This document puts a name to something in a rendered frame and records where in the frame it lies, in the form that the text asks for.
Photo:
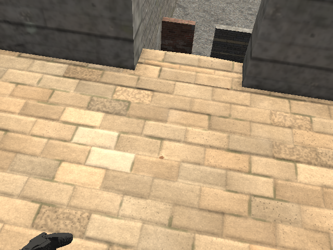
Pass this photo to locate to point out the robot left hand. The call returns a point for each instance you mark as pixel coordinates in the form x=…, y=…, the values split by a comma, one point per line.
x=46, y=241

